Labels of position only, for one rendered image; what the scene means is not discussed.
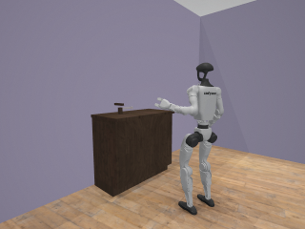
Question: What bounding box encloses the robot left thigh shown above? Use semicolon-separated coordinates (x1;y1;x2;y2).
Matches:
179;133;200;177

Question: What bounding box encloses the robot left upper arm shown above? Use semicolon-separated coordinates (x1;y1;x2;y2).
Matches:
187;85;199;116

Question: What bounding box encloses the counter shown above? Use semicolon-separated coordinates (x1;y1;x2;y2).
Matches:
91;103;175;197

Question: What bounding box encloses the right robot forearm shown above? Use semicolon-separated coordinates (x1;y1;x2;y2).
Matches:
207;114;223;128

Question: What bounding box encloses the robot head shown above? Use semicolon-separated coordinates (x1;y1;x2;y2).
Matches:
196;62;214;87

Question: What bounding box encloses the robot right upper arm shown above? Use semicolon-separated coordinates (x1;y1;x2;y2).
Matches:
214;87;224;115

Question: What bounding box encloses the left robot forearm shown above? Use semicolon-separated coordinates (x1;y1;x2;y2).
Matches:
168;103;194;115

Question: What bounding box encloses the left robot hand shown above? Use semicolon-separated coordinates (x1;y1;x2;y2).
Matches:
154;97;170;110

